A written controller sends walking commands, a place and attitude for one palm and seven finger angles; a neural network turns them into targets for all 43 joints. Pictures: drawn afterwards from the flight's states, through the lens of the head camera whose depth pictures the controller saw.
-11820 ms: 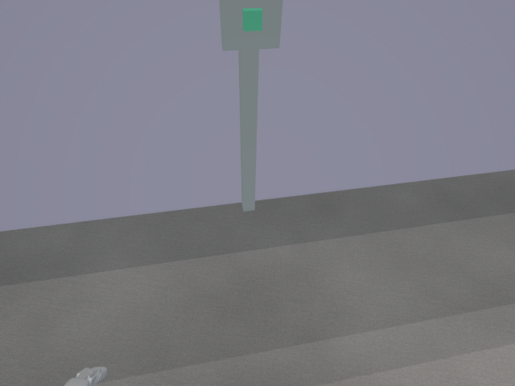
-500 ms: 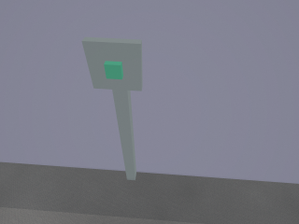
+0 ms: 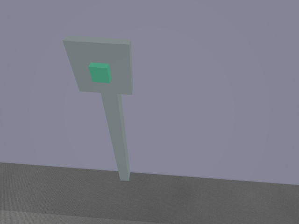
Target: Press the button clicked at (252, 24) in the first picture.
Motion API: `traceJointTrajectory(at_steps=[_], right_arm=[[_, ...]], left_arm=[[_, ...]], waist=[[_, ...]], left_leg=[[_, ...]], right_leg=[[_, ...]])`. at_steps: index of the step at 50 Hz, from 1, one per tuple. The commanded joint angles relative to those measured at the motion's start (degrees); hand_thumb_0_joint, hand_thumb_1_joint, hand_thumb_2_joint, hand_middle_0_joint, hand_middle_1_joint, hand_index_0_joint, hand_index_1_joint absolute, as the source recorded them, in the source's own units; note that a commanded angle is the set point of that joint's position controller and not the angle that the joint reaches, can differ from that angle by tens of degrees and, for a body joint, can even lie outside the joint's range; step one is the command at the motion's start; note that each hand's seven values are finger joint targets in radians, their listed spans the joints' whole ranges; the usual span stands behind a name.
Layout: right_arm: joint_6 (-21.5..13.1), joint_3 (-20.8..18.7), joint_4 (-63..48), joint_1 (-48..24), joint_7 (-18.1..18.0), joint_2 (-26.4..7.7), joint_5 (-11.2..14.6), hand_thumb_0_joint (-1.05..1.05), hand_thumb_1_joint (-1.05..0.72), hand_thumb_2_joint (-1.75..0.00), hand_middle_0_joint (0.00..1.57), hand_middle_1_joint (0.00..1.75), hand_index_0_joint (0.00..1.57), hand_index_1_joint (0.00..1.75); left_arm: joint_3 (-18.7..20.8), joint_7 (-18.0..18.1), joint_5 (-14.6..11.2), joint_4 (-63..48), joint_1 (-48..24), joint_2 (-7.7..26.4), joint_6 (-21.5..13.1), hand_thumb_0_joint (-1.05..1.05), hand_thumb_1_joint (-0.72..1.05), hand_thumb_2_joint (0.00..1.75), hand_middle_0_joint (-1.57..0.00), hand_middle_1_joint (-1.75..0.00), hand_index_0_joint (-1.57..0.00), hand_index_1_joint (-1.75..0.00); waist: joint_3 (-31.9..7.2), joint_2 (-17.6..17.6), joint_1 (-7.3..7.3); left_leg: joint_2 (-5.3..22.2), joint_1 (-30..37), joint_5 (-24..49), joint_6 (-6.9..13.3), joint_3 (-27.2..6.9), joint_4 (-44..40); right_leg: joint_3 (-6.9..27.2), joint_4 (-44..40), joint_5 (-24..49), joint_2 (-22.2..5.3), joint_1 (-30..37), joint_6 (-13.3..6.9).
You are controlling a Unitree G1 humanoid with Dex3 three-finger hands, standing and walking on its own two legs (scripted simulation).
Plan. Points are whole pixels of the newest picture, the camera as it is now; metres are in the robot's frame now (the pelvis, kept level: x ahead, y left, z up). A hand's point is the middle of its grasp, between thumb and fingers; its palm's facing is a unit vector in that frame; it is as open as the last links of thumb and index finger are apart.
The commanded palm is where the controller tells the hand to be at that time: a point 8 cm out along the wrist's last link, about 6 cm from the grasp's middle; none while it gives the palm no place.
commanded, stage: come to a stop and stand still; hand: left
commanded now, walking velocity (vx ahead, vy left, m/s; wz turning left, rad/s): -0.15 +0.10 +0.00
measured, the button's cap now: (100, 72) +0.49 +0.18 +0.15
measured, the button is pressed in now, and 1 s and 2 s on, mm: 0 0 0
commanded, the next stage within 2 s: look again from close up in 1.70 s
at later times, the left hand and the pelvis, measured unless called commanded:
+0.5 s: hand out of the picture -0.01 +0.24 -0.17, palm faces +0.03 -0.97 -0.24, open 7.3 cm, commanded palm none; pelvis -0.07 +0.04 -0.01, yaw +0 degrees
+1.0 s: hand out of the picture -0.15 +0.22 -0.20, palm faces +0.07 -0.99 -0.13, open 7.4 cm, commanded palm none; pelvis -0.14 +0.06 -0.01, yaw +2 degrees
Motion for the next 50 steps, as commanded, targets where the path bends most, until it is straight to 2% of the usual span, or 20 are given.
traceJointTrajectory(at_steps=[1,7,9,12,13,14,15,16,19,20,23,33,35,38,41,43,45,46,47,50], right_arm=[[-1.1,-1.6,-2.5,1.7,-1.3,-5.5,0.5,0.0,-0.9,-0.9,0.2,0.3,0.2,0.3],[0.3,-2.9,-4.8,0.5,-1.3,-5.1,0.0,0.0,-0.9,-0.9,0.2,0.3,0.2,0.3],[0.6,-3.1,-5.2,0.0,-1.2,-4.9,0.0,0.0,-0.9,-0.9,0.2,0.3,0.2,0.3],[0.5,-3.3,-5.6,-0.4,-0.9,-5.8,-0.3,0.0,-0.9,-0.9,0.2,0.3,0.2,0.3],[-0.5,-3.1,-10.3,-5.6,-0.6,-7.9,0.2,0.0,-0.9,-0.9,0.2,0.3,0.2,0.3],[-0.3,-2.6,-12.2,-4.7,0.0,-6.6,0.2,0.0,-0.9,-0.9,0.2,0.3,0.2,0.3],[-0.2,-2.5,-11.5,-2.4,0.0,-4.7,-0.2,0.0,-0.9,-0.9,0.2,0.3,0.2,0.3],[-0.1,-2.5,-11.5,-1.8,0.1,-5.9,-0.4,0.0,-0.9,-0.9,0.2,0.3,0.2,0.3],[-0.5,-2.8,-13.3,-3.0,0.5,-9.2,-1.1,0.0,-0.9,-0.9,0.2,0.3,0.2,0.3],[-0.3,-2.8,-14.1,-4.2,0.3,-10.0,-1.1,0.0,-0.9,-0.9,0.2,0.3,0.2,0.3],[0.3,-3.2,-15.8,-6.5,0.4,-11.5,-1.4,0.0,-0.9,-0.9,0.2,0.3,0.2,0.3],[1.1,-3.6,-16.0,-6.5,0.9,-12.1,-1.4,0.0,-0.9,-0.9,0.2,0.3,0.2,0.3],[1.4,-3.4,-15.6,-5.3,1.0,-10.8,-1.3,0.0,-0.9,-0.9,0.2,0.3,0.2,0.3],[2.2,-3.5,-13.2,0.9,0.8,-7.9,-1.3,0.0,-0.9,-0.9,0.2,0.3,0.2,0.3],[2.5,-3.9,-9.4,10.3,0.4,-6.4,-1.2,0.0,-0.9,-0.9,0.2,0.3,0.2,0.3],[0.7,-2.9,-9.7,9.7,0.7,-5.3,-0.8,0.0,-0.9,-0.9,0.2,0.3,0.2,0.3],[-0.9,-3.4,-11.3,4.9,-0.1,-9.6,-1.4,0.0,-0.9,-0.9,0.2,0.3,0.2,0.3],[-0.9,-2.9,-12.6,0.8,-0.6,-10.1,-1.3,0.0,-0.9,-0.9,0.2,0.3,0.2,0.3],[-1.1,-2.7,-12.0,-1.4,-0.7,-9.0,-1.3,0.0,-0.9,-0.9,0.2,0.3,0.2,0.3],[-1.1,-2.4,-11.7,-2.4,-0.8,-8.1,-1.2,0.0,-0.9,-0.9,0.2,0.3,0.2,0.3]], left_arm=[[2.1,1.9,-0.1,-2.5,4.3,8.6,-1.2,0.0,0.9,0.9,-0.2,-0.3,-0.2,-0.3],[3.5,2.5,0.2,-4.6,3.8,9.1,0.0,0.0,0.9,0.9,-0.2,-0.3,-0.2,-0.3],[3.6,2.4,0.3,-5.4,1.9,8.9,0.4,0.0,0.9,0.9,-0.2,-0.3,-0.2,-0.3],[3.4,2.1,0.3,-7.1,-1.7,7.6,0.8,0.0,0.9,0.9,-0.2,-0.3,-0.2,-0.3],[3.2,3.2,0.5,-6.1,0.7,9.0,-0.3,0.0,0.9,0.9,-0.2,-0.3,-0.2,-0.3],[3.2,2.9,0.5,-7.4,-2.1,10.3,-0.8,0.0,0.9,0.9,-0.2,-0.3,-0.2,-0.3],[3.2,2.4,0.6,-9.2,-3.5,11.0,-0.9,0.0,0.9,0.9,-0.2,-0.3,-0.2,-0.3],[3.1,2.2,0.5,-10.1,-5.6,10.8,-0.6,0.0,0.9,0.9,-0.2,-0.3,-0.2,-0.3],[2.9,1.6,0.7,-12.0,-6.3,9.3,1.0,0.0,0.9,0.9,-0.2,-0.3,-0.2,-0.3],[2.7,1.3,0.8,-11.8,-5.6,9.0,1.5,0.0,0.9,0.9,-0.2,-0.3,-0.2,-0.3],[2.4,0.4,1.1,-11.1,-3.2,8.4,2.2,0.0,0.9,0.9,-0.2,-0.3,-0.2,-0.3],[2.9,-0.1,1.2,-10.4,2.7,8.2,2.0,0.0,0.9,0.9,-0.2,-0.3,-0.2,-0.3],[2.9,0.0,1.2,-10.7,2.2,9.3,1.6,0.0,0.9,0.9,-0.2,-0.3,-0.2,-0.3],[3.7,0.2,0.8,-11.7,-4.3,11.7,1.2,0.0,0.9,0.9,-0.2,-0.3,-0.2,-0.3],[5.2,0.9,0.8,-13.6,-13.3,13.0,1.5,0.0,0.9,0.9,-0.2,-0.3,-0.2,-0.3],[4.2,0.5,0.6,-12.4,-9.9,10.8,1.5,0.0,0.9,0.9,-0.2,-0.3,-0.2,-0.3],[3.7,0.3,0.2,-10.8,-2.7,6.7,1.6,0.0,0.9,0.9,-0.2,-0.3,-0.2,-0.3],[3.6,0.1,0.4,-9.8,-0.5,6.3,1.4,0.0,0.9,0.9,-0.2,-0.3,-0.2,-0.3],[3.7,0.1,0.8,-7.7,0.9,5.7,2.1,0.0,0.9,0.9,-0.2,-0.3,-0.2,-0.3],[3.5,-0.1,0.9,-6.3,1.5,5.1,2.5,0.0,0.9,0.9,-0.2,-0.3,-0.2,-0.3]], waist=[[-1.0,0.1,-0.19],[-2.0,-4.2,0.4],[-2.2,-4.4,0.14],[-0.9,-0.8,-0.54],[2.0,-2.5,0.87],[0.8,-1.9,-1.05],[-2.7,-3.0,-1.1],[-3.2,-3.5,-1.54],[1.7,10.6,-0.15],[4.2,10.8,0.44],[7.8,6.6,1.74],[3.6,0.2,2.69],[4.3,-2.8,1.57],[3.2,-10.8,-3.13],[-0.8,-10.5,-7.72],[4.1,-3.9,-5.79],[8.7,15.4,-1.3],[9.4,12.4,1.07],[5.7,14.4,2.04],[4.9,5.1,2.63]], left_leg=[[3.4,0.7,24.1,0.4,-1.6,-1.2],[2.4,-2.7,20.2,-0.3,0.0,3.0],[2.5,-2.1,19.2,-0.2,-0.5,3.0],[4.6,1.6,22.3,0.8,-3.1,-0.7],[5.4,-1.6,21.5,0.2,-2.3,8.7],[3.5,-3.7,10.0,0.1,-1.9,5.8],[1.8,-2.6,3.1,0.6,-2.3,2.9],[2.2,-2.5,4.8,1.0,-3.1,1.2],[7.4,-7.5,2.0,3.8,-11.3,-7.7],[8.2,-11.7,-7.0,4.5,-13.3,-11.8],[8.2,-20.0,-22.8,4.8,-14.3,-16.9],[6.1,-19.3,-23.2,4.2,-11.3,-15.2],[2.4,-15.8,-20.3,2.9,-8.4,-10.4],[-3.5,0.4,-6.0,0.7,-1.9,9.7],[-3.4,10.3,-1.2,0.7,-1.8,19.2],[-1.1,4.7,-6.2,1.0,-4.7,1.1],[11.2,-9.8,-20.7,4.6,-24.2,-19.2],[12.8,-17.4,-19.8,7.6,-23.5,-21.1],[11.8,-19.3,-23.1,7.4,-23.9,-22.8],[11.5,-18.4,-18.9,8.3,-21.7,-22.0]], right_leg=[[5.8,-1.4,46.3,-8.8,3.4,-0.1],[6.9,1.6,52.5,-11.7,4.8,-1.7],[7.2,1.2,46.5,-11.9,3.2,-2.5],[6.0,0.5,25.9,-8.7,-3.3,-1.5],[9.7,-2.0,39.6,-9.9,-6.0,-0.3],[10.0,-1.1,36.7,-12.7,-4.6,-1.8],[10.3,0.2,28.9,-12.5,-3.1,-2.9],[8.9,0.2,18.8,-10.6,-4.0,-3.0],[3.4,3.2,-3.2,-3.3,-7.5,-0.9],[2.4,4.2,-4.3,-2.2,-6.8,-0.4],[1.8,7.0,-3.2,-1.3,-4.7,-0.5],[4.4,4.3,-6.8,-1.0,-4.0,-0.8],[9.4,-2.6,-13.7,-2.9,-9.5,-1.9],[19.6,-15.4,-26.2,-10.4,-28.0,-5.2],[16.0,-15.6,-19.1,-11.2,-34.5,-5.2],[12.7,-5.3,-17.7,-7.0,-30.8,-2.8],[5.4,12.1,-7.7,0.6,-22.7,0.0],[6.3,16.3,-4.5,-0.2,-16.3,-0.1],[6.8,21.2,-3.5,-0.5,-12.5,-0.4],[7.6,26.8,-2.5,-1.2,-12.8,-0.4]])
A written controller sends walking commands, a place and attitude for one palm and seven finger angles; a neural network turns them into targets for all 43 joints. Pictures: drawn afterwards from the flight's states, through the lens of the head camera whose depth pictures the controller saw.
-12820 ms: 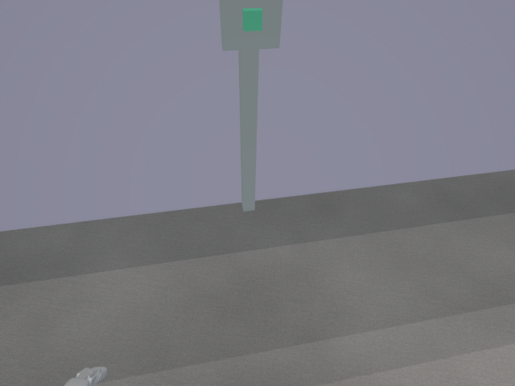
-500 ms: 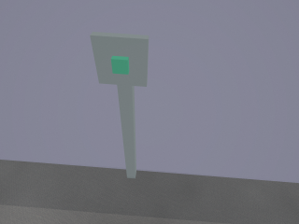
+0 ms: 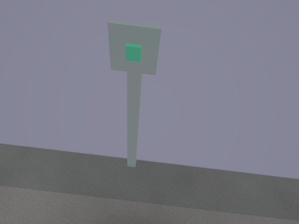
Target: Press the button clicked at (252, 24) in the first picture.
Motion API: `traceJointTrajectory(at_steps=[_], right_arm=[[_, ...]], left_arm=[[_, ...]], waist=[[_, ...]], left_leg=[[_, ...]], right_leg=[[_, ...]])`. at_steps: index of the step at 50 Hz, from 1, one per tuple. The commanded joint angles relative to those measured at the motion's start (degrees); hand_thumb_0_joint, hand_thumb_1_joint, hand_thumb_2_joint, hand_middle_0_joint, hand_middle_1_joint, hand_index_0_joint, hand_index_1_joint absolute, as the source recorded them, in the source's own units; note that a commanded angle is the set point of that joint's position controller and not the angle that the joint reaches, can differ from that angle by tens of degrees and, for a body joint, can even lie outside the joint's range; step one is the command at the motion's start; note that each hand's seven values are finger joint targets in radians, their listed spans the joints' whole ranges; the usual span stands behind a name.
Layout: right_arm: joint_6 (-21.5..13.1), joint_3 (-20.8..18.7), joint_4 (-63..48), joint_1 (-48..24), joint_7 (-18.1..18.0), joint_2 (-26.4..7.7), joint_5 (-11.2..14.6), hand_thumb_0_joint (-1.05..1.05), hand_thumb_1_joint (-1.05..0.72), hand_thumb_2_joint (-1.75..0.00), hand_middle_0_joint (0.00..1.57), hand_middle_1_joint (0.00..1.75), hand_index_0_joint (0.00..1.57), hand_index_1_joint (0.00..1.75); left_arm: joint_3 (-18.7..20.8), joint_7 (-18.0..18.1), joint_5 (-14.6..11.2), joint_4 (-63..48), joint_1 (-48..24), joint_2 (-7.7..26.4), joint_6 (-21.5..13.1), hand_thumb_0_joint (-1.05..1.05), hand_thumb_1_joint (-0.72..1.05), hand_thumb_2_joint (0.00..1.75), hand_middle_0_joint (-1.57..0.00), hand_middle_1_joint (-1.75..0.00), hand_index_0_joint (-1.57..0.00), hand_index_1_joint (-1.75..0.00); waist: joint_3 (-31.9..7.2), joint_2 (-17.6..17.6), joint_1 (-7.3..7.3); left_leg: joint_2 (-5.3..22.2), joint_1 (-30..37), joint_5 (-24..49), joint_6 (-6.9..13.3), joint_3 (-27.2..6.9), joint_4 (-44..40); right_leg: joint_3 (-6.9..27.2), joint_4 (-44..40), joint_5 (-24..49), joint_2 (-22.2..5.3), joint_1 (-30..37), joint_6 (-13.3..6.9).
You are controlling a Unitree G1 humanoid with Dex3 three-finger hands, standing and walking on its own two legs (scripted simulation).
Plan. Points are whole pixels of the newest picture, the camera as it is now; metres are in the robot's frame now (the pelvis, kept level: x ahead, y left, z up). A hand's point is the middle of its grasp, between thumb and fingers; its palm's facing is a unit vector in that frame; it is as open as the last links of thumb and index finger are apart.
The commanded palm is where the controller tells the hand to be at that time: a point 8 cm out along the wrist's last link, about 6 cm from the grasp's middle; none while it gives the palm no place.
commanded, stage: come to a stop and stand still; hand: left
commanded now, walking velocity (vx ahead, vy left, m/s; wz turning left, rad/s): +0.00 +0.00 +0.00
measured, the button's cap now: (133, 52) +0.64 +0.11 +0.16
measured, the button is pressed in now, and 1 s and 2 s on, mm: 0 0 0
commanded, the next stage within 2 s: look again from close up in 0.70 s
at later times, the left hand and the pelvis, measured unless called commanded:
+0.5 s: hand out of the picture -0.08 +0.14 -0.18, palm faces +0.00 -0.99 -0.12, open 7.3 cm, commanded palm none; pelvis -0.04 -0.01 +0.01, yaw -1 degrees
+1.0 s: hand out of the picture -0.05 +0.15 -0.17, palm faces +0.01 -0.99 -0.13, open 7.3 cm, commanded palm none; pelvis -0.04 +0.00 +0.01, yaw -2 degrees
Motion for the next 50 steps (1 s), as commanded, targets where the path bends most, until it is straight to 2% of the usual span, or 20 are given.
traceJointTrajectory(at_steps=[1,6,8,10,12,14,17,23,26,29,32,34,35,38,40,41,42,43,44,50], right_arm=[[-2.0,-0.8,-4.1,-4.9,-0.7,-7.0,-0.1,0.0,-0.9,-0.9,0.2,0.3,0.2,0.3],[-1.4,-1.2,-1.1,0.6,-0.6,-6.4,-0.2,0.0,-0.9,-0.9,0.2,0.3,0.2,0.3],[-1.0,-1.6,-0.2,1.5,-0.3,-7.0,-0.2,0.0,-0.9,-0.9,0.2,0.3,0.2,0.3],[-0.7,-1.6,0.0,1.1,0.1,-5.5,0.1,0.0,-0.9,-0.9,0.2,0.3,0.2,0.3],[-0.8,-1.0,-0.1,0.5,0.2,-3.3,0.4,0.0,-0.9,-0.9,0.2,0.3,0.2,0.3],[-0.2,-0.9,0.6,2.2,0.3,-2.6,0.2,0.0,-0.9,-0.9,0.2,0.3,0.2,0.3],[-0.4,-0.2,2.1,4.2,0.1,-2.2,0.4,0.0,-0.9,-0.9,0.2,0.3,0.2,0.3],[0.1,-1.1,1.2,0.1,-0.3,-6.6,-0.3,0.0,-0.9,-0.9,0.2,0.3,0.2,0.3],[0.2,-1.5,0.0,-3.4,-0.3,-7.4,-0.2,0.0,-0.9,-0.9,0.2,0.3,0.2,0.3],[0.4,-2.0,-0.4,-4.0,-0.3,-6.9,-0.2,0.0,-0.9,-0.9,0.2,0.3,0.2,0.3],[1.8,-2.0,0.6,-0.2,-0.1,-2.1,0.0,0.0,-0.9,-0.9,0.2,0.3,0.2,0.3],[2.1,-2.4,1.6,3.2,0.2,-2.4,0.0,0.0,-0.9,-0.9,0.2,0.3,0.2,0.3],[1.0,-1.9,1.7,4.0,0.5,-1.9,0.3,0.0,-0.9,-0.9,0.2,0.3,0.2,0.3],[-1.5,-0.2,1.6,1.9,0.3,-0.7,0.8,0.0,-0.9,-0.9,0.2,0.3,0.2,0.3],[-3.2,0.0,1.2,0.5,-0.8,-3.2,0.6,0.0,-0.9,-0.9,0.2,0.3,0.2,0.3],[-3.2,0.1,1.1,-0.1,-1.3,-4.2,0.4,0.0,-0.9,-0.9,0.2,0.3,0.2,0.3],[-3.3,0.4,1.3,0.0,-1.8,-4.4,0.2,0.0,-0.9,-0.9,0.2,0.3,0.2,0.3],[-3.6,0.6,2.0,0.4,-1.6,-4.3,0.4,0.0,-0.9,-0.9,0.2,0.3,0.2,0.3],[-3.5,0.5,2.0,-0.2,-1.7,-4.8,0.6,0.0,-0.9,-0.9,0.2,0.3,0.2,0.3],[-3.3,0.8,2.5,-1.2,-1.5,-4.9,0.6,0.0,-0.9,-0.9,0.2,0.3,0.2,0.3]], left_arm=[[0.7,0.2,0.1,-0.7,5.0,2.1,-0.8,0.0,0.9,0.9,-0.2,-0.3,-0.2,-0.3],[0.2,0.5,-0.3,-0.1,5.1,1.5,-1.3,0.0,0.9,0.9,-0.2,-0.3,-0.2,-0.3],[0.1,0.6,-0.4,1.0,8.1,1.4,-1.5,0.0,0.9,0.9,-0.2,-0.3,-0.2,-0.3],[0.4,1.1,-0.2,1.7,10.7,3.0,-1.9,0.0,0.9,0.9,-0.2,-0.3,-0.2,-0.3],[0.4,1.0,-0.1,1.3,9.5,5.0,-2.3,0.0,0.9,0.9,-0.2,-0.3,-0.2,-0.3],[0.1,1.2,-0.5,-0.6,1.7,4.8,-3.2,0.0,0.9,0.9,-0.2,-0.3,-0.2,-0.3],[-0.6,1.1,-0.8,-1.2,0.0,3.8,-3.5,0.0,0.9,0.9,-0.2,-0.3,-0.2,-0.3],[0.0,0.7,-0.2,2.1,11.6,2.5,-1.5,0.0,0.9,0.9,-0.2,-0.3,-0.2,-0.3],[0.4,0.6,0.0,4.4,18.6,1.5,-1.0,0.0,0.9,0.9,-0.2,-0.3,-0.2,-0.3],[0.6,0.6,0.1,4.6,20.3,1.2,-1.4,0.0,0.9,0.9,-0.2,-0.3,-0.2,-0.3],[1.3,1.1,0.1,0.8,6.7,4.5,-2.1,0.0,0.9,0.9,-0.2,-0.3,-0.2,-0.3],[1.4,1.7,0.0,-2.7,-3.4,4.9,-2.7,0.0,0.9,0.9,-0.2,-0.3,-0.2,-0.3],[1.0,1.7,0.0,-3.3,-5.5,4.7,-3.4,0.0,0.9,0.9,-0.2,-0.3,-0.2,-0.3],[0.0,1.0,0.0,0.6,4.2,3.6,-3.6,0.0,0.9,0.9,-0.2,-0.3,-0.2,-0.3],[-0.5,0.8,-0.4,2.7,9.9,1.1,-3.8,0.0,0.9,0.9,-0.2,-0.3,-0.2,-0.3],[-0.6,0.8,-0.6,3.3,10.7,0.9,-4.0,0.0,0.9,0.9,-0.2,-0.3,-0.2,-0.3],[-0.7,0.7,-0.8,3.7,10.3,1.1,-4.3,0.0,0.9,0.9,-0.2,-0.3,-0.2,-0.3],[-0.7,0.7,-0.9,4.0,8.4,1.7,-4.0,0.0,0.9,0.9,-0.2,-0.3,-0.2,-0.3],[-0.7,0.9,-0.9,3.6,7.6,2.5,-3.8,0.0,0.9,0.9,-0.2,-0.3,-0.2,-0.3],[-0.9,0.5,-0.7,3.0,4.1,3.0,-3.6,0.0,0.9,0.9,-0.2,-0.3,-0.2,-0.3]], waist=[[5.3,6.1,2.77],[3.1,7.3,0.83],[3.5,6.3,1.52],[3.9,2.7,1.77],[3.9,-3.1,0.18],[4.2,-10.6,-2.54],[5.6,-2.1,-3.49],[10.2,13.1,1.66],[5.2,10.8,4.26],[0.9,2.8,4.12],[4.9,-11.9,-1.77],[6.3,-8.1,-4.95],[7.2,-5.7,-5.59],[8.1,1.2,-1.23],[5.4,8.2,2.06],[4.3,6.3,2.54],[2.7,2.5,2.23],[0.1,7.8,1.69],[0.2,8.6,1.96],[2.0,3.5,1.24]], left_leg=[[15.6,-9.3,-20.6,2.5,-20.8,-25.4],[14.5,-0.7,-19.1,1.9,-19.6,-26.1],[12.8,-1.6,-18.3,-0.3,-17.5,-25.6],[8.7,-4.2,-13.1,-4.1,-12.3,-21.6],[4.0,2.1,-4.0,-6.3,-5.5,-11.6],[4.3,8.2,0.5,-5.4,-5.1,-3.4],[6.0,11.8,1.7,-4.9,-6.4,-4.8],[11.3,-8.2,-27.3,-3.0,-17.3,-26.5],[11.1,-10.2,-25.1,-3.2,-15.5,-28.6],[8.0,-6.0,-19.3,-5.4,-10.0,-22.9],[0.5,5.8,-3.4,-6.9,-3.6,8.9],[1.8,5.6,-3.6,-6.0,-5.7,20.3],[3.2,4.7,-4.0,-5.4,-5.6,17.6],[3.6,4.5,-0.9,-4.9,-4.7,-9.0],[10.3,4.9,16.2,-2.5,-11.5,-11.3],[11.5,4.3,19.0,-1.9,-11.1,-10.3],[10.6,5.0,22.3,-2.1,-10.4,-8.5],[10.3,6.2,24.1,-2.1,-10.7,-10.3],[10.7,5.7,23.0,-1.8,-10.7,-10.8],[9.4,5.2,14.2,-2.8,-9.5,-12.7]], right_leg=[[0.4,7.0,-0.2,-1.4,2.7,-0.2],[-3.0,-10.2,-6.1,-0.4,7.7,-0.8],[-4.1,-21.1,-2.4,0.5,13.3,-1.5],[0.0,-26.9,-0.1,-2.1,17.5,-3.4],[7.7,-31.7,-7.1,-9.4,8.5,-6.6],[8.6,-35.1,-10.2,-10.3,-0.8,-6.5],[5.9,-31.5,-7.9,-7.6,-4.8,-4.5],[-2.5,-18.0,-7.8,0.8,8.0,-2.5],[-5.2,-14.5,-5.0,1.9,15.2,-2.8],[-2.5,-21.9,-5.2,0.4,16.6,-3.4],[14.6,-40.8,-23.8,-14.2,-7.7,-8.7],[13.7,-40.6,-18.2,-15.3,-13.3,-8.9],[9.9,-37.7,-12.6,-13.4,-11.1,-8.1],[5.4,-25.9,-1.3,-7.7,1.2,-4.6],[2.4,-21.1,9.9,-4.0,6.8,-2.1],[2.3,-22.1,10.8,-3.7,9.2,-1.6],[2.2,-21.6,16.1,-3.8,10.8,-1.7],[1.0,-20.2,15.6,-4.6,13.0,-1.2],[1.0,-20.5,14.0,-4.3,13.9,-0.6],[1.1,-22.4,14.2,-4.9,14.4,-0.6]])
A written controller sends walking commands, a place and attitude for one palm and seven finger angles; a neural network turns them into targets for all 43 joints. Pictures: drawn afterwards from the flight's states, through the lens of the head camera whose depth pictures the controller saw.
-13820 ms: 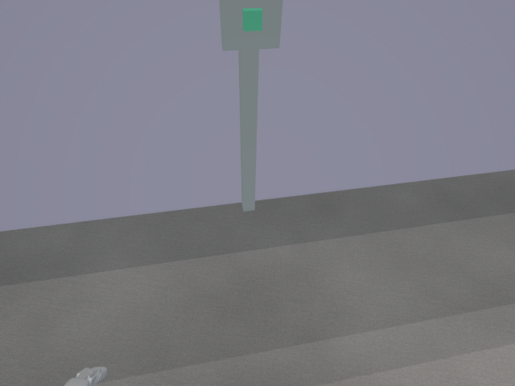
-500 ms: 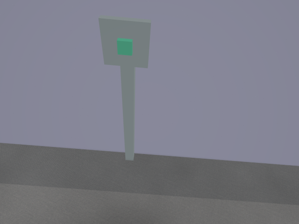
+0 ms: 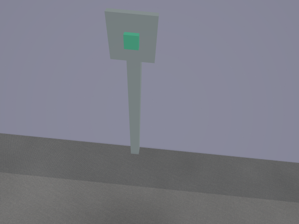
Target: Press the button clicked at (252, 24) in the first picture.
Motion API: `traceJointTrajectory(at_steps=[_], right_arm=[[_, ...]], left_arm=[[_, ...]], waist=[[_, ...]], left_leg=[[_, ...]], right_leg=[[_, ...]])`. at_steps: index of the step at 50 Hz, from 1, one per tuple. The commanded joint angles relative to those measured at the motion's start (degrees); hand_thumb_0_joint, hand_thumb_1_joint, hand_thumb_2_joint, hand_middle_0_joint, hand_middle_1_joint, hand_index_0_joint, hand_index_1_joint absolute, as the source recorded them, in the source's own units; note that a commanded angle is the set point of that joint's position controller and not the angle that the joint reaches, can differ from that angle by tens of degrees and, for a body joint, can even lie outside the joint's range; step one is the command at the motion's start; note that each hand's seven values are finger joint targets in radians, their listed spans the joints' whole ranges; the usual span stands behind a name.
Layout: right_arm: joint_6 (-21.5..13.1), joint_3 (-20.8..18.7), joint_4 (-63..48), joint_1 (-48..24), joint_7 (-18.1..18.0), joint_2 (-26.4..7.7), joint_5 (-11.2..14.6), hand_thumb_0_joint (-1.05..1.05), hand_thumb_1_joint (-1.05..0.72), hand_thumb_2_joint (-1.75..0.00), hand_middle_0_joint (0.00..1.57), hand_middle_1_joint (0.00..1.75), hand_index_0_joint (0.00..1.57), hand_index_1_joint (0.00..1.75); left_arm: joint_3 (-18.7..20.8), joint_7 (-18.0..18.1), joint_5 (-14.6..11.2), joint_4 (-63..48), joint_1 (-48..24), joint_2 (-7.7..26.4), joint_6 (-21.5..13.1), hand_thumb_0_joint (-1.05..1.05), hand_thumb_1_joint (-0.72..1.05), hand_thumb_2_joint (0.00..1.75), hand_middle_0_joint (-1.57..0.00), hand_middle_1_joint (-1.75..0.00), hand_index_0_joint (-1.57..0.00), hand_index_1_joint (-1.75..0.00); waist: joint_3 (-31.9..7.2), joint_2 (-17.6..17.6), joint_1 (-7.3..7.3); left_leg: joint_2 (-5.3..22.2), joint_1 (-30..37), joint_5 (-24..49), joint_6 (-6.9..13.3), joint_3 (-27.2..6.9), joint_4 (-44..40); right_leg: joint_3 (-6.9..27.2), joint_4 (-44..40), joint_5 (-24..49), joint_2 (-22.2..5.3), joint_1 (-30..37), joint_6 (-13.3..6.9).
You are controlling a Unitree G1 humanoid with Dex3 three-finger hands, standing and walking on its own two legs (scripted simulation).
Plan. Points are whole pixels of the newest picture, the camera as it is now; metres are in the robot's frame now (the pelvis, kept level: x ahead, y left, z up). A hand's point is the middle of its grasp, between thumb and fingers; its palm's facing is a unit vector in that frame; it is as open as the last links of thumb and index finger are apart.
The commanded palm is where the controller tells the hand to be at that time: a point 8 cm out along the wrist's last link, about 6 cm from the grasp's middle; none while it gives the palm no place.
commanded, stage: look again from close up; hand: left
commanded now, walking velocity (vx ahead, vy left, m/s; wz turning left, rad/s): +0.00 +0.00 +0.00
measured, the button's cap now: (131, 40) +0.68 +0.13 +0.15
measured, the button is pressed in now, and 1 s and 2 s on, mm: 0 0 0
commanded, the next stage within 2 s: shuffle to correct the standing spot in 0.32 s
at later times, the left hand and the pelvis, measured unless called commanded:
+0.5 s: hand out of the picture -0.02 +0.15 -0.17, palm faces +0.01 -0.99 -0.17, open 7.3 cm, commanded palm none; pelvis -0.01 -0.01 +0.00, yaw -1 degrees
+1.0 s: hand out of the picture +0.05 +0.15 -0.18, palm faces +0.04 -0.99 -0.11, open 7.4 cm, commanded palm none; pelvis +0.12 +0.00 -0.01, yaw -1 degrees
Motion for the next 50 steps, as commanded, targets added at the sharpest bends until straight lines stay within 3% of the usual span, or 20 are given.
traceJointTrajectory(at_steps=[1,11,21,22,25,29,32,34,36,38,39,40,41,42,43,44,45,47,49,50], right_arm=[[-0.8,-0.6,-1.4,3.3,0.0,-5.6,-0.1,0.0,-0.9,-0.9,0.2,0.3,0.2,0.3],[-0.4,-0.2,-0.8,3.2,0.3,-6.1,-0.2,0.0,-0.9,-0.9,0.2,0.3,0.2,0.3],[-0.3,-0.1,0.0,3.6,0.5,-5.7,-0.1,0.0,-0.9,-0.9,0.2,0.3,0.2,0.3],[-0.2,-0.2,0.3,4.3,0.6,-5.7,-0.3,0.0,-0.9,-0.9,0.2,0.3,0.2,0.3],[0.6,-0.9,0.1,4.8,1.0,-6.3,-0.8,0.0,-0.9,-0.9,0.2,0.3,0.2,0.3],[0.5,-1.5,-1.1,4.5,1.2,-6.2,-0.9,0.0,-0.9,-0.9,0.2,0.3,0.2,0.3],[-0.1,-1.5,-2.3,3.9,1.4,-4.7,-0.9,0.0,-0.9,-0.9,0.2,0.3,0.2,0.3],[-0.5,-1.4,-3.9,2.3,1.7,-3.2,-0.7,0.0,-0.9,-0.9,0.2,0.3,0.2,0.3],[-1.1,-1.7,-5.8,-1.8,2.1,-3.5,-0.7,0.0,-0.9,-0.9,0.2,0.3,0.2,0.3],[-1.7,-2.0,-6.6,-3.3,2.5,-3.3,-0.4,0.0,-0.9,-0.9,0.2,0.3,0.2,0.3],[-1.8,-2.0,-6.2,-2.4,2.6,-2.4,-0.2,0.0,-0.9,-0.9,0.2,0.3,0.2,0.3],[-2.0,-1.8,-5.6,-0.2,2.6,-1.6,-0.1,0.0,-0.9,-0.9,0.2,0.3,0.2,0.3],[-2.2,-1.5,-4.0,4.0,2.4,-1.0,-0.1,0.0,-0.9,-0.9,0.2,0.3,0.2,0.3],[-2.6,-1.7,-1.4,10.7,1.9,-2.2,-0.4,0.0,-0.9,-0.9,0.2,0.3,0.2,0.3],[-3.0,-2.8,0.5,17.3,1.1,-7.7,-1.1,0.0,-0.9,-0.9,0.2,0.3,0.2,0.3],[-2.7,-3.6,1.1,21.8,0.5,-11.4,-1.0,0.0,-0.9,-0.9,0.2,0.3,0.2,0.3],[-1.8,-3.7,0.2,19.9,0.3,-12.0,-1.0,0.0,-0.9,-0.9,0.2,0.3,0.2,0.3],[-2.4,-2.7,-1.1,12.7,0.5,-7.6,-1.1,0.0,-0.9,-0.9,0.2,0.3,0.2,0.3],[-3.3,-1.9,-1.5,10.0,0.4,-5.2,-0.9,0.0,-0.9,-0.9,0.2,0.3,0.2,0.3],[-3.7,-1.8,-1.2,10.0,0.3,-5.4,-0.9,0.0,-0.9,-0.9,0.2,0.3,0.2,0.3]], left_arm=[[1.0,-0.1,-0.4,-0.4,5.3,4.8,-0.1,0.0,0.9,0.9,-0.2,-0.3,-0.2,-0.3],[1.0,-0.2,-0.4,-0.7,3.8,5.7,-0.1,0.0,0.9,0.9,-0.2,-0.3,-0.2,-0.3],[0.9,-0.1,-0.5,-0.9,3.9,5.9,-0.4,0.0,0.9,0.9,-0.2,-0.3,-0.2,-0.3],[1.0,-0.2,-0.4,-0.7,4.8,5.6,-0.4,0.0,0.9,0.9,-0.2,-0.3,-0.2,-0.3],[1.6,-0.7,0.1,-1.0,5.5,5.8,0.2,0.0,0.9,0.9,-0.2,-0.3,-0.2,-0.3],[2.4,-1.5,0.4,-1.5,7.8,5.7,0.1,0.0,0.9,0.9,-0.2,-0.3,-0.2,-0.3],[3.0,-1.6,0.2,-1.1,10.9,6.2,-0.5,0.0,0.9,0.9,-0.2,-0.3,-0.2,-0.3],[3.8,-1.2,0.1,-0.4,14.3,8.1,-0.9,0.0,0.9,0.9,-0.2,-0.3,-0.2,-0.3],[4.3,-0.9,0.3,0.1,16.2,8.2,-1.8,0.0,0.9,0.9,-0.2,-0.3,-0.2,-0.3],[4.4,-0.7,0.8,0.0,15.2,7.9,-2.5,0.0,0.9,0.9,-0.2,-0.3,-0.2,-0.3],[4.3,-0.7,0.9,-0.2,13.9,7.8,-2.5,0.0,0.9,0.9,-0.2,-0.3,-0.2,-0.3],[4.2,-0.7,0.9,-0.4,12.1,7.9,-2.5,0.0,0.9,0.9,-0.2,-0.3,-0.2,-0.3],[4.1,-0.9,0.6,-0.7,10.1,7.9,-2.4,0.0,0.9,0.9,-0.2,-0.3,-0.2,-0.3],[3.9,-1.1,0.1,-0.8,9.2,6.9,-2.2,0.0,0.9,0.9,-0.2,-0.3,-0.2,-0.3],[3.4,-1.6,-0.6,-1.6,9.9,4.3,-2.3,0.0,0.9,0.9,-0.2,-0.3,-0.2,-0.3],[2.8,-1.6,-0.5,-3.3,7.9,3.0,-2.6,0.0,0.9,0.9,-0.2,-0.3,-0.2,-0.3],[3.3,-1.6,-0.2,-4.0,6.2,4.4,-2.4,0.0,0.9,0.9,-0.2,-0.3,-0.2,-0.3],[3.5,-1.8,0.5,-3.4,2.4,3.3,-2.0,0.0,0.9,0.9,-0.2,-0.3,-0.2,-0.3],[3.2,-2.5,0.7,-2.7,3.4,1.8,-1.5,0.0,0.9,0.9,-0.2,-0.3,-0.2,-0.3],[3.1,-2.6,0.8,-2.4,4.1,0.6,-1.1,0.0,0.9,0.9,-0.2,-0.3,-0.2,-0.3]], waist=[[2.0,3.4,0.04],[3.9,1.7,-0.31],[3.9,0.7,-0.63],[3.1,0.9,-0.61],[6.6,0.9,-0.74],[9.5,2.2,-0.15],[10.3,-2.2,0.98],[9.4,-9.0,1.77],[9.6,-7.0,2.74],[8.8,-3.7,1.97],[8.5,-3.0,1.04],[6.9,-2.1,-0.54],[4.9,-1.2,-2.77],[2.4,2.7,-5.26],[-0.9,14.9,-6.78],[-2.0,22.1,-7.49],[-1.8,14.0,-7.11],[7.1,5.9,-4.23],[8.6,3.2,-1.85],[7.3,3.8,-1.25]], left_leg=[[8.5,-0.1,14.6,0.6,-6.9,-6.5],[7.8,-0.3,8.0,0.2,-6.6,-8.1],[7.3,0.6,7.1,-0.2,-5.9,-7.6],[7.2,1.1,2.8,-0.1,-5.5,-7.5],[7.1,-3.1,-15.1,0.6,-6.5,-8.0],[7.4,-7.5,-20.4,1.7,-7.5,-6.4],[4.7,-12.6,-15.1,1.2,-3.7,1.8],[2.3,-18.4,-10.3,0.2,2.0,13.7],[3.7,-24.4,-13.3,0.0,1.6,22.4],[5.7,-24.3,-15.1,0.0,0.6,21.9],[5.7,-21.3,-14.8,0.0,1.4,19.1],[5.3,-15.0,-11.6,0.0,2.0,12.9],[3.5,-5.3,-5.1,-0.2,4.6,5.3],[2.7,6.0,0.1,0.3,4.1,-0.2],[14.2,16.5,2.5,4.5,-12.5,-4.7],[26.4,20.9,10.7,10.4,-27.7,-10.1],[29.5,17.9,9.7,14.3,-29.9,-11.3],[25.6,5.5,11.5,12.1,-21.7,-12.8],[21.9,1.8,20.0,9.3,-12.8,-12.8],[20.2,2.9,25.4,8.4,-8.8,-12.2]], right_leg=[[3.5,-3.2,9.0,-5.1,0.9,-1.5],[4.4,-4.7,7.0,-5.3,0.0,-1.8],[5.4,-5.5,6.3,-5.4,-1.0,-2.1],[5.1,-5.2,2.4,-5.2,-0.9,-2.3],[5.9,-4.9,-13.3,-4.1,-4.8,-3.3],[7.3,-4.0,-18.5,-3.7,-6.9,-4.5],[12.6,-7.2,-19.9,-6.8,-3.3,-6.7],[21.0,-13.0,-22.6,-12.7,2.0,-9.8],[25.1,-14.8,-10.6,-17.3,6.3,-13.6],[21.9,-11.9,2.4,-18.4,7.6,-14.8],[18.7,-10.2,6.8,-17.6,6.2,-14.2],[14.6,-7.6,10.5,-15.6,3.8,-12.6],[9.5,-3.6,12.1,-12.0,-0.6,-10.1],[4.9,6.2,14.1,-7.6,-5.5,-7.8],[-0.2,20.9,4.9,-1.8,-16.5,-4.2],[-3.0,34.3,-15.7,1.4,-26.3,-2.4],[0.9,42.1,-16.3,-0.8,-27.5,-3.3],[2.2,46.4,-8.7,-4.3,-28.9,-2.5],[1.2,44.3,-4.1,-5.2,-26.4,-1.2],[0.4,43.6,-2.4,-5.0,-25.9,-0.6]])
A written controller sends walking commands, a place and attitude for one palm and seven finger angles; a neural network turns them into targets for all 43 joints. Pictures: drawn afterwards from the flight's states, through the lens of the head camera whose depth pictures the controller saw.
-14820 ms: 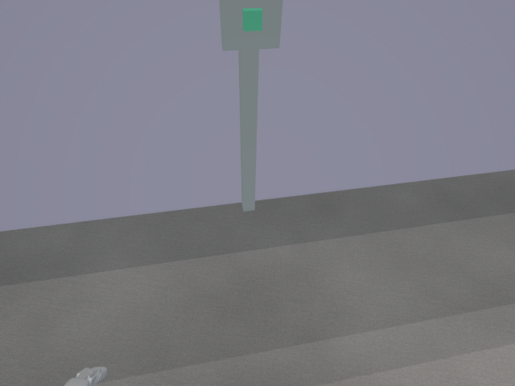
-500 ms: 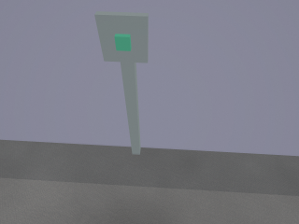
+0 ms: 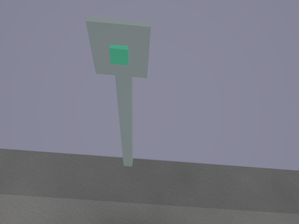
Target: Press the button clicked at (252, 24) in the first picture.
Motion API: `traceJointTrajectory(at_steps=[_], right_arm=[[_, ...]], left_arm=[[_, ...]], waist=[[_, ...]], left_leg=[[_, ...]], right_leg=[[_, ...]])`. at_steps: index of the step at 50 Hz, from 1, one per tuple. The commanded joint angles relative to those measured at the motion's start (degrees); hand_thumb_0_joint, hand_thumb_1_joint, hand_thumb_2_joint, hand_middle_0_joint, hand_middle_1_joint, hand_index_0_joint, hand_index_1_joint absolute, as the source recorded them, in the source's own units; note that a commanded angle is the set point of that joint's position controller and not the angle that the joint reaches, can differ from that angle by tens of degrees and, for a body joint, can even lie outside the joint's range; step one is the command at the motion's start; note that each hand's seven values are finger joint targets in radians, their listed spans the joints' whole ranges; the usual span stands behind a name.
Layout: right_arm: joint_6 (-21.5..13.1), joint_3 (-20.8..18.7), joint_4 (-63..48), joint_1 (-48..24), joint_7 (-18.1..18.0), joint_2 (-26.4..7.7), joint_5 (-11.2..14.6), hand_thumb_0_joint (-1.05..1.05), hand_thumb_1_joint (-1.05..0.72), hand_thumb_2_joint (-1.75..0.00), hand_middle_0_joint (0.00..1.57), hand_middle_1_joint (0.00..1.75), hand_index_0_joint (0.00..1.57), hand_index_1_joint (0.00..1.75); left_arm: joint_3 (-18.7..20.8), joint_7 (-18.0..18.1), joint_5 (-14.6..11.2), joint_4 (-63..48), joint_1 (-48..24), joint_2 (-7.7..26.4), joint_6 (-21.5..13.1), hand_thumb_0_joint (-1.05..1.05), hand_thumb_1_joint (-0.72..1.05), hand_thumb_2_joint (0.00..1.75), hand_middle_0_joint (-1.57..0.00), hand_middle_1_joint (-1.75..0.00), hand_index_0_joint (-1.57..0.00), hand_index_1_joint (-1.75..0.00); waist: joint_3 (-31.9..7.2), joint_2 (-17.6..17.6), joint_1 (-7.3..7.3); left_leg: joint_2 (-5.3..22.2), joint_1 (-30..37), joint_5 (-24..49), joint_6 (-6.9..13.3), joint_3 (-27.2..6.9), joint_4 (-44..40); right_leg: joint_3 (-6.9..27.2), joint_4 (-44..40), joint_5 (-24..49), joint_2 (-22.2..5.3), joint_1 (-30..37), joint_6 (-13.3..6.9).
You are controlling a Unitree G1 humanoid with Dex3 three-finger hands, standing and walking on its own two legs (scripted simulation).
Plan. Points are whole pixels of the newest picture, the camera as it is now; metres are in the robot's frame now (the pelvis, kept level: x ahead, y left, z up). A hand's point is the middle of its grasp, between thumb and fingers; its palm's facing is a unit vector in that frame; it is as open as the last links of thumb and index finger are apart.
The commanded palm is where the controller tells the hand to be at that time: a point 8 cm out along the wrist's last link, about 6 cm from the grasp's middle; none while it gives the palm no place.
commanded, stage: shuffle to correct the standing spot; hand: left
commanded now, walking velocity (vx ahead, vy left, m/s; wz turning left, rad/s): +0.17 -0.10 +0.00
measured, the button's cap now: (119, 54) +0.56 +0.13 +0.16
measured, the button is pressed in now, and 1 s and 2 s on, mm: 0 0 0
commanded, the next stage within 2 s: come to a stop and stand still in 0.12 s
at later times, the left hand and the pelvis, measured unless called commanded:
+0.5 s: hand (121, 197) +0.23 +0.09 -0.16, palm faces +0.06 -0.98 -0.21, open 7.2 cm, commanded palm none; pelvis +0.13 -0.08 +0.00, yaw +2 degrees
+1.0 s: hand out of the picture +0.05 +0.17 -0.17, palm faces +0.14 -0.97 -0.20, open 7.3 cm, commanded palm none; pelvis +0.07 -0.02 +0.01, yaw +3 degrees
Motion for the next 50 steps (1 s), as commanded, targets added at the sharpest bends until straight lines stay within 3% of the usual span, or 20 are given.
traceJointTrajectory(at_steps=[1,5,10,11,13,14,15,16,18,20,23,29,35,38,39,40,41,42,46,50], right_arm=[[-0.8,-0.5,2.0,8.9,-0.5,-6.0,0.0,0.0,-0.9,-0.9,0.2,0.3,0.2,0.3],[-0.6,-0.7,2.5,9.5,-0.6,-6.5,-0.2,0.0,-0.9,-0.9,0.2,0.3,0.2,0.3],[0.9,-1.8,3.0,9.6,-0.4,-8.0,-0.8,0.0,-0.9,-0.9,0.2,0.3,0.2,0.3],[1.1,-2.1,2.9,9.0,-0.4,-8.8,-0.7,0.0,-0.9,-0.9,0.2,0.3,0.2,0.3],[1.4,-2.1,2.8,7.4,0.0,-9.1,0.1,0.0,-0.9,-0.9,0.2,0.3,0.2,0.3],[1.5,-1.7,3.0,9.5,0.4,-6.3,0.7,0.0,-0.9,-0.9,0.2,0.3,0.2,0.3],[2.0,-1.1,2.6,13.9,0.1,-2.9,1.6,0.0,-0.9,-0.9,0.2,0.3,0.2,0.3],[2.7,-1.3,2.5,12.9,-0.6,-5.0,1.9,0.0,-0.9,-0.9,0.2,0.3,0.2,0.3],[4.1,-1.9,2.0,8.3,-0.5,-3.6,2.1,0.0,-0.9,-0.9,0.2,0.3,0.2,0.3],[5.8,-1.9,2.2,3.9,-0.4,-3.9,1.6,0.0,-0.9,-0.9,0.2,0.3,0.2,0.3],[7.5,-2.6,1.2,2.4,0.4,-4.4,0.9,0.0,-0.9,-0.9,0.2,0.3,0.2,0.3],[8.8,-3.3,-2.2,-1.0,1.3,-5.9,0.2,0.0,-0.9,-0.9,0.2,0.3,0.2,0.3],[7.2,-2.6,-5.3,-4.7,1.8,-6.2,0.5,0.0,-0.9,-0.9,0.2,0.3,0.2,0.3],[6.1,-2.3,-3.8,0.9,1.6,-5.9,0.6,0.0,-0.9,-0.9,0.2,0.3,0.2,0.3],[5.8,-2.3,-3.2,3.0,1.5,-6.7,0.7,0.0,-0.9,-0.9,0.2,0.3,0.2,0.3],[5.5,-2.9,-3.5,3.7,1.3,-9.8,0.3,0.0,-0.9,-0.9,0.2,0.3,0.2,0.3],[5.8,-3.3,-5.9,-0.2,1.0,-13.2,-0.2,0.0,-0.9,-0.9,0.2,0.3,0.2,0.3],[6.1,-2.7,-7.8,-5.6,0.8,-13.1,-0.5,0.0,-0.9,-0.9,0.2,0.3,0.2,0.3],[4.8,-1.4,-7.3,-9.6,-0.2,-9.2,-0.1,0.0,-0.9,-0.9,0.2,0.3,0.2,0.3],[4.4,-1.5,-4.7,-3.9,-0.4,-8.7,0.0,0.0,-0.9,-0.9,0.2,0.3,0.2,0.3]], left_arm=[[0.5,-0.5,0.2,-4.8,-1.5,-0.2,-1.1,0.0,0.9,0.9,-0.2,-0.3,-0.2,-0.3],[0.8,-0.9,-0.1,-7.3,-7.3,0.8,-0.5,0.0,0.9,0.9,-0.2,-0.3,-0.2,-0.3],[0.8,-1.1,-0.5,-9.2,-14.3,2.4,-1.1,0.0,0.9,0.9,-0.2,-0.3,-0.2,-0.3],[1.0,-1.1,-0.5,-8.8,-12.6,3.1,-1.3,0.0,0.9,0.9,-0.2,-0.3,-0.2,-0.3],[1.7,-0.5,-0.4,-5.8,-2.3,6.2,-2.3,0.0,0.9,0.9,-0.2,-0.3,-0.2,-0.3],[2.6,0.6,-0.1,-4.3,2.1,10.3,-3.0,0.0,0.9,0.9,-0.2,-0.3,-0.2,-0.3],[3.2,1.1,-0.6,-4.0,3.8,14.7,-3.2,0.0,0.9,0.9,-0.2,-0.3,-0.2,-0.3],[2.4,1.3,-1.1,-4.9,2.2,14.8,-2.9,0.0,0.9,0.9,-0.2,-0.3,-0.2,-0.3],[2.5,2.2,-0.6,-7.4,-5.0,13.0,-1.7,0.0,0.9,0.9,-0.2,-0.3,-0.2,-0.3],[2.0,2.9,-0.7,-8.3,-8.6,10.7,-0.9,0.0,0.9,0.9,-0.2,-0.3,-0.2,-0.3],[2.8,2.9,-0.5,-9.6,-9.6,11.9,-0.4,0.0,0.9,0.9,-0.2,-0.3,-0.2,-0.3],[3.3,3.0,-0.2,-12.0,-12.6,11.9,0.2,0.0,0.9,0.9,-0.2,-0.3,-0.2,-0.3],[3.7,2.3,0.7,-12.4,-11.6,14.0,1.1,0.0,0.9,0.9,-0.2,-0.3,-0.2,-0.3],[3.6,2.0,0.2,-11.9,-12.2,14.1,1.8,0.0,0.9,0.9,-0.2,-0.3,-0.2,-0.3],[3.2,1.8,-0.1,-12.0,-12.2,12.9,2.1,0.0,0.9,0.9,-0.2,-0.3,-0.2,-0.3],[2.4,1.7,-0.6,-12.3,-11.0,9.6,2.5,0.0,0.9,0.9,-0.2,-0.3,-0.2,-0.3],[1.8,1.6,-1.0,-13.1,-11.2,6.8,2.9,0.0,0.9,0.9,-0.2,-0.3,-0.2,-0.3],[2.0,1.5,-0.8,-12.8,-12.2,7.9,3.2,0.0,0.9,0.9,-0.2,-0.3,-0.2,-0.3],[2.1,1.2,-0.1,-8.0,-5.5,6.6,3.0,0.0,0.9,0.9,-0.2,-0.3,-0.2,-0.3],[0.7,1.4,-0.2,-7.3,-5.9,4.8,2.0,0.0,0.9,0.9,-0.2,-0.3,-0.2,-0.3]], waist=[[6.7,6.3,0.45],[5.6,10.1,0.05],[4.9,12.1,-1.96],[3.6,10.7,-0.93],[-2.3,6.6,4.23],[-7.9,-2.5,5.59],[-15.9,-16.0,4.22],[-16.7,-12.1,3.67],[-7.9,-11.9,3.06],[-1.3,-5.1,2.35],[-2.8,-1.3,1.81],[-4.8,-4.0,0.99],[-3.2,-6.8,2.45],[-3.7,-5.6,-0.03],[-3.3,-1.7,-0.88],[-2.2,11.1,-1.04],[2.7,23.5,-0.45],[5.0,18.4,0.51],[3.1,10.4,4.14],[1.1,8.7,1.55]], left_leg=[[15.7,3.9,35.0,7.6,-11.2,-16.3],[13.8,8.0,41.3,6.2,-6.3,-15.2],[14.2,8.8,44.4,4.2,-4.5,-10.6],[14.7,7.8,44.1,3.9,-4.9,-8.4],[11.4,4.8,38.7,1.0,-3.6,2.4],[7.4,-4.8,23.1,-1.4,-2.1,12.9],[0.5,-9.0,-15.0,-3.6,-2.7,26.7],[1.4,-5.9,-18.5,-3.0,-9.0,30.8],[1.8,-10.0,-15.5,-3.3,-8.7,36.7],[2.4,-11.9,-12.7,-4.1,-9.4,37.4],[0.6,-12.8,-8.0,-5.3,-8.7,37.3],[0.5,-14.3,-2.0,-6.3,-9.4,35.0],[0.4,-8.1,-5.6,-4.7,-6.2,17.0],[-0.7,2.9,1.0,-3.7,-3.8,0.4],[0.1,8.0,3.7,-3.4,-4.1,-6.1],[8.1,7.1,-0.9,-1.0,-14.1,-13.7],[18.0,-3.9,-1.9,3.5,-25.8,-20.8],[19.5,-14.0,-4.2,7.4,-25.7,-22.7],[10.8,-9.8,8.5,5.5,-14.3,-17.8],[11.1,1.2,14.6,6.8,-15.1,-16.2]], right_leg=[[1.1,2.5,7.2,-3.9,-12.3,2.0],[-1.0,-7.4,10.4,-4.0,-13.8,2.4],[-4.7,-26.4,11.0,-1.5,-4.4,0.9],[-4.8,-29.3,12.1,-1.0,0.3,0.4],[-4.5,-38.1,22.3,-0.5,16.3,0.7],[3.8,-37.1,41.1,-9.0,30.0,-1.0],[17.6,-36.9,67.8,-24.2,36.7,-6.7],[15.7,-38.2,76.1,-24.8,31.2,-10.1],[13.9,-39.3,70.2,-23.0,21.2,-11.1],[9.5,-41.8,65.1,-21.1,14.0,-9.7],[7.0,-43.2,59.9,-20.0,12.2,-8.6],[6.6,-46.4,41.1,-19.2,10.9,-8.7],[10.1,-49.7,17.0,-18.5,9.1,-8.7],[8.8,-47.6,7.7,-15.5,4.1,-5.5],[6.5,-44.5,3.2,-12.6,0.7,-2.9],[1.7,-36.0,-1.5,-7.1,-3.5,0.0],[-2.6,-26.0,-5.9,-1.1,-5.3,3.0],[2.2,-18.5,-4.5,-1.7,-0.3,2.4],[4.3,-7.9,3.1,-0.1,1.1,2.5],[2.3,-19.1,-0.2,-1.1,0.6,3.5]])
